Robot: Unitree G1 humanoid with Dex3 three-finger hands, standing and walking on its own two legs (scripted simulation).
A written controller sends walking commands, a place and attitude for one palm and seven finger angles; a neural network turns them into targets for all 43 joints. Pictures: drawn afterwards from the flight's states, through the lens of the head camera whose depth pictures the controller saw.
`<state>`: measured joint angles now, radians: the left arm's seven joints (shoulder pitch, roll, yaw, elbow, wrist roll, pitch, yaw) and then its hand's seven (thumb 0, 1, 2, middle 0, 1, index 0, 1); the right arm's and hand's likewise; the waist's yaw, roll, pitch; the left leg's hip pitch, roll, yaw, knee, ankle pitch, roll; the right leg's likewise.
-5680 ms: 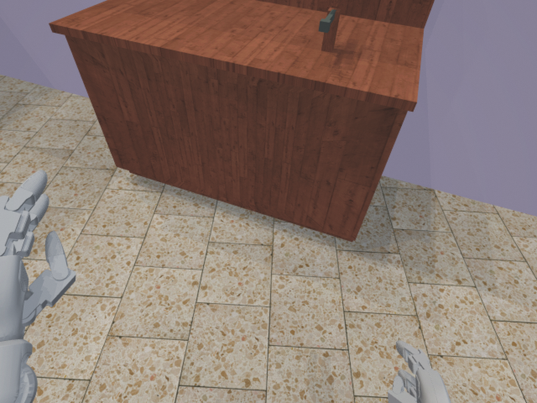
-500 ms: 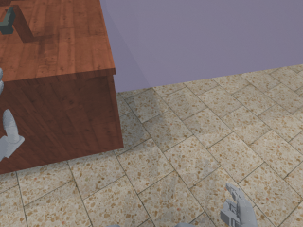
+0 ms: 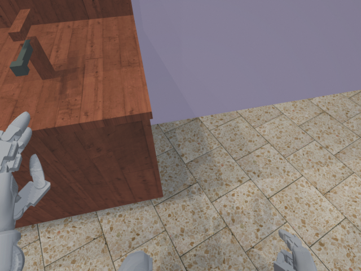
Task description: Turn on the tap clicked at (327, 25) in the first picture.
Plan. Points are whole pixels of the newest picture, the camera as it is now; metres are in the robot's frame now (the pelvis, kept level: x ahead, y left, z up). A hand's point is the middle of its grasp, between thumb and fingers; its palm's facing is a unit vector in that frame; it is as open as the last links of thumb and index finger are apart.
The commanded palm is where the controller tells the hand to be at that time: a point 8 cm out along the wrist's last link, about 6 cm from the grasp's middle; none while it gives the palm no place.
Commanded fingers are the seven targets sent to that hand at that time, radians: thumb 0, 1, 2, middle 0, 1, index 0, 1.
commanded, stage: take the last steps up to it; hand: left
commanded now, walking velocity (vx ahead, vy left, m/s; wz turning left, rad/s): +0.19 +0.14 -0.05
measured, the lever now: (19, 68) +0.54 +0.44 +0.14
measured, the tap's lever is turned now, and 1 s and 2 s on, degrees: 0 0 0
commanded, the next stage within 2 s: come to a stop and stand still in 0.18 s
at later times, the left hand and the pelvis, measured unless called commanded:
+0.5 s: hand (23, 137) +0.30 +0.28 +0.18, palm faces +0.31 -0.83 -0.47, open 7.4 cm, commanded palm +0.25 +0.34 +0.17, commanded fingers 0.00 0.90 0.90 -0.20 -0.30 -0.20 -0.30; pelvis +0.07 +0.06 -0.01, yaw -3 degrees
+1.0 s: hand out of the picture +0.26 +0.31 +0.17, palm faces +0.40 -0.84 -0.38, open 7.4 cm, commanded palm +0.21 +0.34 +0.17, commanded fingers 0.00 0.90 0.90 -0.20 -0.30 -0.20 -0.30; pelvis +0.03 +0.07 -0.01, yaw -4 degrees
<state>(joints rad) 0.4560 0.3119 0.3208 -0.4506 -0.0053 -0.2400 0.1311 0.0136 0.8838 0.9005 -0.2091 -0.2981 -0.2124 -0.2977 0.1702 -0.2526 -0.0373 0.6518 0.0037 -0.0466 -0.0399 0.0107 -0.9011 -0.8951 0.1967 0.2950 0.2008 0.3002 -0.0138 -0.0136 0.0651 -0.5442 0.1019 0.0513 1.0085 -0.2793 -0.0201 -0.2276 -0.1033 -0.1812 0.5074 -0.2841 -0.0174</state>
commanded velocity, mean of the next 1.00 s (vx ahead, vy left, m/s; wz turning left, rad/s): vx -0.01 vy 0.00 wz -0.01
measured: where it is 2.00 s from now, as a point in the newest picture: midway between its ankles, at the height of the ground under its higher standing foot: outside the picture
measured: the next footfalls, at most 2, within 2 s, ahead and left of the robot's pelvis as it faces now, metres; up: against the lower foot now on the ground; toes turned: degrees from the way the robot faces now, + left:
left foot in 0.14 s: +0.11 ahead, +0.19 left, +0.00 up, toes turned -2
right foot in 0.50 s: +0.14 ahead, -0.01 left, +0.00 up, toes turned -6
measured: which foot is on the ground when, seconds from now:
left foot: up 0.00-0.12, down 0.14-1.00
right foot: down 0.00-0.16, up 0.18-0.48, down 0.50-1.00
